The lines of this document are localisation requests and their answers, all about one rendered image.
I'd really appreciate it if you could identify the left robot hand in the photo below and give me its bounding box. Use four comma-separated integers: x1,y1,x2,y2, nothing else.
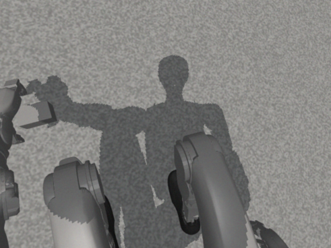
0,79,27,145

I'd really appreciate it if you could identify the right robot foot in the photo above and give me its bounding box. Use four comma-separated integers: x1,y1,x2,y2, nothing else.
168,170,200,235

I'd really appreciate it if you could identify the left robot foot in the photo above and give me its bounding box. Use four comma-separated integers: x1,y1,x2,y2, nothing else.
104,196,119,248

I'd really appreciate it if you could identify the right robot hand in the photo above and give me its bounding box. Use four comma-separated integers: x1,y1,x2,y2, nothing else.
250,220,288,248

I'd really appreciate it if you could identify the left robot arm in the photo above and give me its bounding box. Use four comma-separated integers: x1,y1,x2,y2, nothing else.
0,115,20,248

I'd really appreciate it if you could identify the small box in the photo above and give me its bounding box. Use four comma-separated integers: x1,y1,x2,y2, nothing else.
16,101,57,129

